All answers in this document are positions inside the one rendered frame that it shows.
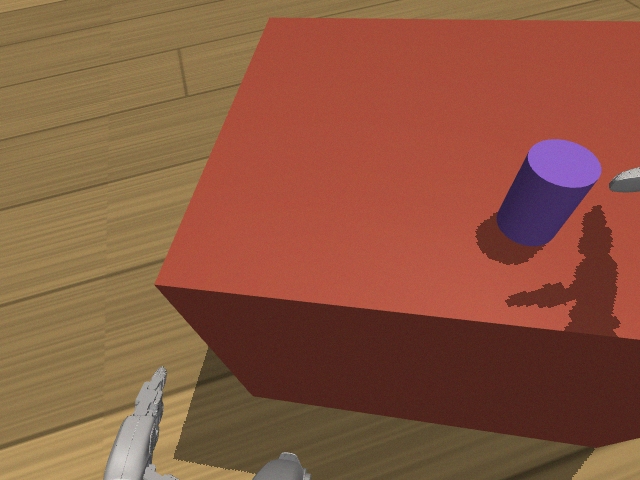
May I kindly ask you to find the can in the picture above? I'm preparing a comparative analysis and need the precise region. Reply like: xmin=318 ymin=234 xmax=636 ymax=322
xmin=497 ymin=139 xmax=602 ymax=246

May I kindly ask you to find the left robot hand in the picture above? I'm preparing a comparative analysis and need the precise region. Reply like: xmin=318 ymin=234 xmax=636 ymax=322
xmin=103 ymin=366 xmax=180 ymax=480

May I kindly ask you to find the right robot hand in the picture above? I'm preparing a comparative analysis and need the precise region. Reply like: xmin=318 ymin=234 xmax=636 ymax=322
xmin=609 ymin=167 xmax=640 ymax=192

